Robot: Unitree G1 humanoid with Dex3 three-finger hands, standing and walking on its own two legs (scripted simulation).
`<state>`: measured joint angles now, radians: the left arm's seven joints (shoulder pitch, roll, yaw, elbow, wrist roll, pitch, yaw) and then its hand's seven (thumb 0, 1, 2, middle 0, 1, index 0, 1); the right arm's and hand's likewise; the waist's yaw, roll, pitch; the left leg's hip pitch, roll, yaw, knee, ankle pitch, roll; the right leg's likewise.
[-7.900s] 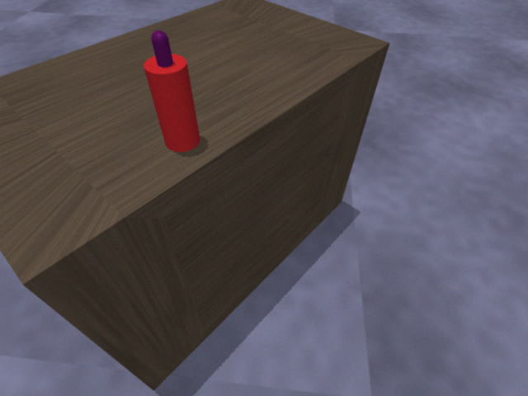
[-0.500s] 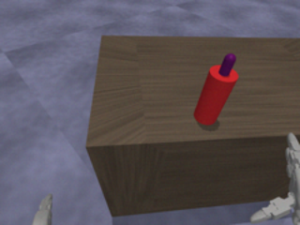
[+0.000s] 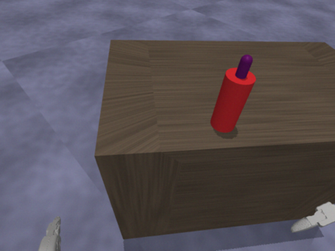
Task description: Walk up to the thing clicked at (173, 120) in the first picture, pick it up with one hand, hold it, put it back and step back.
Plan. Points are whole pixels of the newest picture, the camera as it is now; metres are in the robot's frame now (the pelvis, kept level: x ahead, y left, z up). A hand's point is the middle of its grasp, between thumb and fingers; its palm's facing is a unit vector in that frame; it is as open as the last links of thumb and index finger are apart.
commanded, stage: rise first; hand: right
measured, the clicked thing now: (233, 94) +0.47 -0.20 +0.14
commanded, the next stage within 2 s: go down in 0.44 s
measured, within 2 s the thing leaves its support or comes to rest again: neither
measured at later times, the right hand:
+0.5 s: hand (334, 175) +0.19 -0.27 +0.19, palm faces +0.45 +0.76 -0.46, open 17.7 cm
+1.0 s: hand out of the picture +0.21 -0.28 +0.19, palm faces +0.43 +0.78 -0.46, open 17.3 cm
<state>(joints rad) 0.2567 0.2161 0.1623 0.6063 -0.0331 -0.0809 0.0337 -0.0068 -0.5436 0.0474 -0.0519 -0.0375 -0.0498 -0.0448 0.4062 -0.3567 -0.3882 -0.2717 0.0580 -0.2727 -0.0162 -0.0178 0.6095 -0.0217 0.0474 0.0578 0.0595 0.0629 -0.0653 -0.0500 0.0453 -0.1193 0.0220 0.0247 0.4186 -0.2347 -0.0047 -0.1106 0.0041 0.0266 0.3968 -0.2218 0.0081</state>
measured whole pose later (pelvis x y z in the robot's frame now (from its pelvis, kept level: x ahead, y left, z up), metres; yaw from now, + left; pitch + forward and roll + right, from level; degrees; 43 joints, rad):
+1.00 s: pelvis +0.01 +0.00 +0.00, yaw +0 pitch -3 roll +0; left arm 0.22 0.19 0.18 0.65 0.00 -0.09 0.04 -0.01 -0.51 0.04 -0.05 -0.04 -0.06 -0.04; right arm 0.33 -0.38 -0.53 -0.25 0.08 -0.38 0.08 -0.02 0.50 -0.04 0.06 0.05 0.07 0.06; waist -0.05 -0.03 0.02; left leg -0.13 0.02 0.02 0.43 -0.25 -0.01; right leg -0.13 0.00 0.02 0.42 -0.25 0.00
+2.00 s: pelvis +0.00 -0.01 +0.00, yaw +0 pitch +2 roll +0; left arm 0.23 0.26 -0.01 0.67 -0.02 -0.21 0.19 -0.01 -0.55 0.07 -0.05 -0.04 -0.05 -0.05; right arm -0.38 -0.70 -0.63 0.61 0.23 -0.03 0.51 -0.02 0.57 -0.04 0.04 0.05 0.05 0.05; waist -0.01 -0.01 -0.04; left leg -0.23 0.02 0.02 0.44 -0.23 -0.01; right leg -0.24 0.00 0.02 0.45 -0.24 0.00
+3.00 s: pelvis +0.02 -0.01 -0.01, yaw +0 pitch +7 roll +1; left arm 0.24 0.27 -0.08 0.66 -0.02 -0.21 0.22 -0.01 -0.56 0.08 -0.05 -0.05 -0.05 -0.05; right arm -0.63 -0.89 -0.64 0.97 0.22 0.07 0.63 -0.02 0.60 -0.06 0.03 0.05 0.05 0.06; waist 0.03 0.00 -0.07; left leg -0.34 0.00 0.03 0.48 -0.26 -0.01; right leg -0.37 -0.01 0.03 0.54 -0.29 0.00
